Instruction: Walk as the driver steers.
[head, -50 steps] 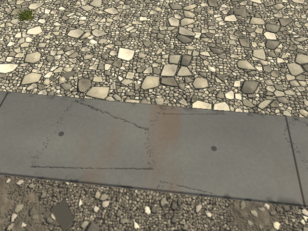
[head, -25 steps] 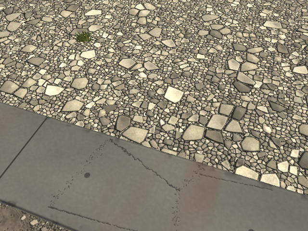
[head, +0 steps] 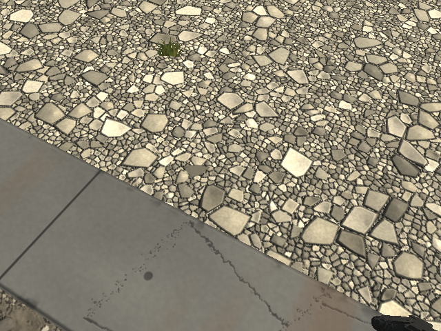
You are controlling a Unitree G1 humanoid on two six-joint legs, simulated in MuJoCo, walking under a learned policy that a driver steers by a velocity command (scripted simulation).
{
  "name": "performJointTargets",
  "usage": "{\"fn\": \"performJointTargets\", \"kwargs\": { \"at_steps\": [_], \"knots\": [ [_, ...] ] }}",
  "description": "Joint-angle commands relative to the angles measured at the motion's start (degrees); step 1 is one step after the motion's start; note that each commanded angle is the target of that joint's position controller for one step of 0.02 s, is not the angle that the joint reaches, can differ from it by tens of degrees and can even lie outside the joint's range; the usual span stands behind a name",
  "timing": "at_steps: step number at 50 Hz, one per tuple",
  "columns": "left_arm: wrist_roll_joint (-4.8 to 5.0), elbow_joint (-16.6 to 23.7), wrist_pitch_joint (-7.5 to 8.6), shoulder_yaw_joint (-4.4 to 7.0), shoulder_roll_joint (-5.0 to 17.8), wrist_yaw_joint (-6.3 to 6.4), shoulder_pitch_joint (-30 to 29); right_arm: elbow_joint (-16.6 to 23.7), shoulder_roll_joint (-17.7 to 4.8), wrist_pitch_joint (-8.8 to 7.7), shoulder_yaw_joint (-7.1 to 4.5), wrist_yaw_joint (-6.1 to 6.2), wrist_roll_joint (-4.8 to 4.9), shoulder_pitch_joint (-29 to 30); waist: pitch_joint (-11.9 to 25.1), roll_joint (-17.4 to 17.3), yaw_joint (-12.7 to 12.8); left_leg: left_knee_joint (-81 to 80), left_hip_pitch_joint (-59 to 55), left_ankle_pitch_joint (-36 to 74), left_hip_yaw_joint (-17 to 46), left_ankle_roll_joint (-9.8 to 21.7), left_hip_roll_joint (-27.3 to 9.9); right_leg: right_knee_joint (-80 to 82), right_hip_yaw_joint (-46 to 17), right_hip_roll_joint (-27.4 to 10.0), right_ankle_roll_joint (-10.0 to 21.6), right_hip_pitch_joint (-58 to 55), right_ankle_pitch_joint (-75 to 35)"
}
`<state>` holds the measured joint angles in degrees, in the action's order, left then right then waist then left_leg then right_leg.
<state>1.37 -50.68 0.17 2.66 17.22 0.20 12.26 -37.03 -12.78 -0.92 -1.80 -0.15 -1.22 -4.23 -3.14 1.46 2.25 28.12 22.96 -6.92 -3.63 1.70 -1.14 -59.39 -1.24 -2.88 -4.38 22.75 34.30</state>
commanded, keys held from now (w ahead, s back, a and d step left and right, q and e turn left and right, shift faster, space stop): e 0.84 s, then no key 0.16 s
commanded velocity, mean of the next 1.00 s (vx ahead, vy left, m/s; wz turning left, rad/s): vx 0.02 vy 0.00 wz -0.49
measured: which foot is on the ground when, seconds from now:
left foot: down 0.00-0.24, up 0.26-0.74, down 0.76-1.00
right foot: up 0.00-0.22, down 0.24-0.76, up 0.78-1.00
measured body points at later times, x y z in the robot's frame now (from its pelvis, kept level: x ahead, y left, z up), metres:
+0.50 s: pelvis +0.01 -0.05 +0.01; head +0.04 -0.09 +0.46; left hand +0.20 +0.21 -0.07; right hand +0.10 -0.37 -0.11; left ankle +0.07 +0.12 -0.65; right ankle +0.01 -0.13 -0.73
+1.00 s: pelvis +0.04 -0.01 +0.01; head +0.08 -0.02 +0.46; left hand +0.32 +0.16 -0.10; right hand +0.00 -0.32 -0.09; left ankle +0.10 +0.09 -0.73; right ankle -0.05 -0.13 -0.67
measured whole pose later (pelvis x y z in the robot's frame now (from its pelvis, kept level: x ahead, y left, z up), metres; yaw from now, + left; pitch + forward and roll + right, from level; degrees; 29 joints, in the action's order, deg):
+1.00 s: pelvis +0.04 -0.01 +0.01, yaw -33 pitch +1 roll -1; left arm 0.9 -39.5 -3.5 5.4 20.2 1.6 10.7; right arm -45.8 -15.0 0.1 -3.5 1.6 -0.4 -8.0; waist -3.8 2.2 -0.6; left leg 24.2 12.1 -13.3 -0.7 0.8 -1.3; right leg -57.1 -5.6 1.9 -5.3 26.5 25.1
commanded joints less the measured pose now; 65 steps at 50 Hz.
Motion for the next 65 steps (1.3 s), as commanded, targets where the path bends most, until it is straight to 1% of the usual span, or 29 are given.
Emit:
{"fn": "performJointTargets", "kwargs": {
  "at_steps": [1, 7, 11, 12, 13, 14, 15, 16, 18, 20, 25, 33, 36, 37, 38, 39, 40, 41, 43, 50, 55, 56, 57, 58, 59, 60, 61, 64, 65],
  "knots": [
    [-0.41, 2.15, -2.63, 1.94, 5.05, 1.86, 6.35, 1.51, -10.63, -0.18, -3.75, 0.98, -0.40, 0.45, 9.38, -9.80, 0.50, -11.62, -7.20, 15.16, 9.52, 12.41, -15.19, -2.49, 0.99, -1.03, -1.78, 1.13, -5.10],
    [-0.96, 6.40, -3.66, 2.14, 4.30, 1.10, 1.06, -1.20, -10.53, 0.24, -4.27, 2.59, 0.13, 1.92, 8.94, -9.90, -0.90, -13.17, -6.64, 2.82, 5.02, 11.73, -17.14, 8.55, 2.59, -2.39, 1.43, -2.11, -12.90],
    [-1.27, 6.12, -3.57, 3.01, 5.05, -0.45, 4.92, -2.91, -11.40, 1.30, -4.64, 2.74, 2.19, 3.19, 8.94, -8.38, 1.79, -6.71, -6.74, -1.44, 1.57, 7.00, -16.29, 23.18, 5.97, 0.22, 5.63, -10.33, -19.41],
    [-1.85, 5.67, -3.49, 3.57, 6.30, -0.47, 6.44, -4.18, -9.68, 1.67, -4.41, 2.69, 2.66, 1.15, 6.95, -4.27, 1.80, -0.11, -3.84, -7.05, -1.36, 3.14, -13.29, 29.70, 3.39, 0.64, 7.87, -12.69, -23.16],
    [-2.05, 6.98, -3.22, 4.92, 12.27, 0.50, 6.30, -4.49, -6.70, 2.12, -3.85, 2.44, 1.35, -1.90, 3.96, 12.04, -0.52, 16.77, 6.46, -18.65, -7.93, -3.24, -5.74, 39.23, -15.22, -11.13, 12.98, -15.38, -36.12],
    [-3.25, 9.24, -2.34, 5.27, 16.88, 0.41, 4.66, -1.45, -7.40, 1.97, -3.96, 2.89, 0.60, 2.88, 1.95, 17.66, 0.32, 28.97, 16.38, -32.30, -1.14, -5.56, 2.21, 43.25, -29.93, -20.02, 23.07, -12.40, -41.84],
    [-4.34, 9.63, -0.90, 4.95, 15.14, -0.02, 4.00, -0.97, -9.00, 1.99, -4.44, 3.17, 0.71, 5.94, 3.61, 11.85, 1.63, 35.94, 16.87, -30.38, 5.13, -4.48, 1.47, 44.46, -28.26, -18.39, 23.73, -11.01, -36.19],
    [-3.61, 9.94, 0.18, 4.60, 13.67, 0.02, 1.55, -1.56, -9.83, 2.06, -4.91, 3.32, 1.29, 4.93, 3.28, 9.47, -0.24, 37.13, 17.25, -24.48, 6.98, -3.41, 0.45, 43.87, -23.62, -15.11, 20.35, -11.42, -32.68],
    [-1.15, 10.98, 0.32, 3.64, 9.98, 0.75, -3.06, -3.93, -10.86, 2.25, -5.68, 4.05, 0.51, 2.22, 4.25, 6.54, -2.30, 36.45, 16.74, -17.01, 7.73, -3.69, -0.52, 42.22, -18.67, -11.60, 15.69, -12.52, -32.18],
    [-1.11, 11.28, 0.16, 2.97, 8.33, 1.44, -1.97, -4.33, -9.97, 1.85, -5.68, 3.82, 0.72, 1.33, 6.94, 6.01, -2.60, 37.53, 14.37, -13.44, 7.83, -4.52, 0.61, 41.06, -16.71, -9.77, 15.63, -14.27, -38.50],
    [-0.69, 11.67, -0.50, 3.69, 9.75, 2.45, 0.96, -4.14, -7.95, 0.92, -4.79, 3.43, 1.40, 2.99, 8.20, 5.85, -0.88, 25.00, 14.09, -11.08, 8.86, -6.43, 1.62, 39.55, -18.20, -8.65, 16.20, -20.37, -38.64],
    [-0.67, 14.07, -1.93, 4.44, 11.02, 1.71, -2.39, -4.79, -9.46, -0.71, -4.60, 1.57, 2.09, 1.67, 7.88, 7.94, -0.53, 9.77, 1.91, -13.79, 9.38, -6.27, 3.66, 37.34, -25.82, -7.24, 17.39, -15.44, -40.39],
    [0.16, 15.13, -2.57, 4.30, 10.63, 1.85, -5.04, -5.88, -9.97, -1.56, -4.79, 0.69, 2.16, -2.25, 8.81, 7.73, -2.98, -2.64, -5.46, -7.50, 8.56, -4.73, 3.91, 34.12, -27.63, -4.96, 15.14, -15.11, -42.91],
    [0.47, 15.59, -2.79, 4.08, 10.00, 2.08, -5.70, -6.67, -10.70, -1.69, -5.10, 0.53, 1.99, -4.31, 8.93, 6.83, -4.04, -8.87, -10.90, -0.28, 8.46, -3.71, 2.39, 32.47, -26.66, -2.92, 12.94, -12.41, -38.41],
    [0.00, 15.92, -2.81, 3.41, 7.64, 2.12, -3.94, -6.73, -13.83, -1.45, -5.81, 0.77, 1.18, -5.61, 10.47, 0.77, -3.10, -10.12, -18.34, 4.44, 14.86, -0.64, -6.06, 25.87, -22.72, 0.72, 9.95, -6.10, -25.92],
    [-0.29, 16.30, -2.39, 2.88, 5.07, 1.80, 0.42, -5.92, -18.11, -0.63, -6.36, 1.31, 0.22, -3.05, 9.09, -14.87, 1.30, -9.44, -22.72, 19.54, 27.19, 7.03, -17.07, 15.18, -11.53, 10.92, 6.22, 5.75, -1.85],
    [-0.78, 16.17, -1.79, 4.32, 10.08, 1.66, 0.00, -5.27, -15.83, -0.63, -5.89, 1.13, -1.10, -3.21, 8.34, -15.25, -0.81, -10.43, -18.96, 21.28, 32.84, 14.19, -23.25, 2.05, -8.88, 9.05, 3.46, 10.12, 4.31],
    [-0.46, 15.14, -1.82, 5.52, 13.19, 1.54, 0.43, -4.24, -13.02, -0.75, -4.97, 1.28, -0.70, -0.79, 7.02, -10.51, -0.12, -10.07, -17.19, 18.45, 27.86, 13.75, -20.91, -4.58, -8.94, 6.56, 2.33, 10.18, 0.29],
    [-0.57, 13.58, -2.90, 5.47, 11.17, 1.76, 0.82, -3.69, -10.21, -0.51, -4.05, 1.66, 0.84, 1.99, 4.95, -8.71, -0.09, -9.35, -16.17, 12.66, 19.00, 9.72, -14.17, -8.90, -7.85, 5.77, 0.35, 11.19, -6.25],
    [-0.84, 16.62, -2.57, 2.44, 4.75, 1.26, -4.34, -5.57, -12.99, 0.66, -4.04, 1.91, 1.05, -2.00, 6.64, -11.45, -3.85, -8.62, -20.02, 18.89, 12.15, 11.56, -12.78, 9.23, -2.38, 3.24, -1.31, 4.43, -8.93],
    [-0.80, 14.57, -2.55, 2.30, 5.07, 0.65, -0.51, -6.96, -13.88, 1.15, -3.62, 0.88, 2.45, -1.83, 6.26, -11.31, -2.12, -5.31, -15.56, 17.89, 11.11, 9.61, -12.16, 33.29, 2.67, 4.16, 1.42, -10.51, -20.84],
    [-1.04, 14.08, -2.55, 2.44, 5.63, 0.61, 0.34, -7.97, -12.57, 0.92, -3.05, 0.77, 2.78, -3.62, 5.87, -9.90, -1.56, -4.13, -12.98, 14.37, 10.38, 6.95, -10.98, 40.93, 1.87, 4.01, 3.13, -15.75, -27.38],
    [-1.26, 14.50, -2.63, 2.79, 8.12, 1.01, 0.78, -8.56, -10.49, 0.25, -2.17, 0.40, 1.58, -5.96, 8.19, -4.87, -2.45, -1.09, -8.32, 6.91, 8.35, 2.38, -8.73, 40.71, -4.79, -1.33, 4.96, -23.77, -38.46],
    [-1.91, 15.45, -3.04, 3.26, 12.13, 1.71, 0.51, -8.02, -7.32, -0.59, -0.99, -0.28, -1.09, -8.03, 10.62, 9.07, -5.09, 6.18, -1.85, -13.04, 3.28, -2.54, -3.36, 36.83, -15.47, -12.07, 10.16, -28.46, -56.72],
    [-2.91, 15.11, -2.29, 1.87, 7.64, 0.94, -1.84, -7.31, -7.84, -0.48, -1.07, 0.28, -0.02, -4.32, 10.23, 10.86, -3.21, 5.43, -4.27, -20.79, 4.20, -4.35, -2.54, 38.39, -17.44, -14.75, 16.80, -19.26, -48.62],
    [-2.98, 15.49, -1.40, 1.25, 5.46, 0.29, -4.73, -7.62, -10.08, -0.11, -1.49, 0.67, 0.60, -2.98, 7.38, 7.56, -3.47, 5.32, -5.99, -17.87, 4.15, -5.00, -2.82, 39.45, -15.22, -11.26, 16.23, -16.69, -40.74],
    [-2.93, 14.67, -0.78, 1.08, 4.81, 0.21, -5.53, -8.04, -9.55, 0.04, -1.39, 0.84, 0.55, -2.39, 6.84, 7.80, -3.70, 2.34, -7.03, -11.73, 4.01, -4.99, -2.45, 39.30, -12.84, -8.23, 13.54, -15.99, -35.32],
    [-2.53, 13.34, 0.04, 1.00, 5.57, 0.17, -5.09, -9.30, -10.60, 0.70, -1.21, 1.11, 0.05, -4.14, 4.62, 7.03, -3.92, -3.37, -12.66, 1.08, 5.13, -4.99, -3.41, 39.22, -9.96, -4.21, 9.20, -11.90, -27.67],
    [-2.57, 13.35, -0.14, 0.78, 4.64, 0.21, -4.23, -10.59, -12.08, 0.56, -1.58, 0.93, 0.51, -4.97, 3.45, 3.44, -3.09, -2.85, -11.90, -0.67, 4.47, -4.27, -3.06, 39.39, -8.35, -2.67, 8.21, -11.46, -25.17]
  ]
}}
Next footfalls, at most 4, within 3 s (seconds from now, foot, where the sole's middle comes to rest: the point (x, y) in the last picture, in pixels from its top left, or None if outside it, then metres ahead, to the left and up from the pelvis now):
0.24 right None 0.05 -0.14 -0.77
0.76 left None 0.14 0.06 -0.77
1.14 right None -0.01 -0.16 -0.77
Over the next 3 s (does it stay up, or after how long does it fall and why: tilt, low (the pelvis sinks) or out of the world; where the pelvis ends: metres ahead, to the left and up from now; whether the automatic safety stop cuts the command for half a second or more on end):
stays up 0.17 -0.09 0.01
